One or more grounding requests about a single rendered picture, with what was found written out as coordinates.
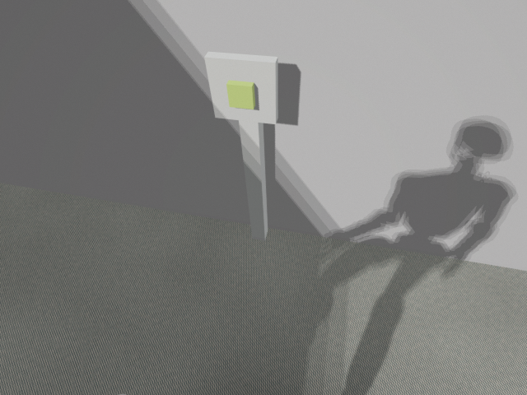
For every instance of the panel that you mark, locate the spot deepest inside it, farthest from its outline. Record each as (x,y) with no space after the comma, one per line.
(263,72)

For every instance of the button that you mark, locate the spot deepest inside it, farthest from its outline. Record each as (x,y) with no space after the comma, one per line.
(241,94)

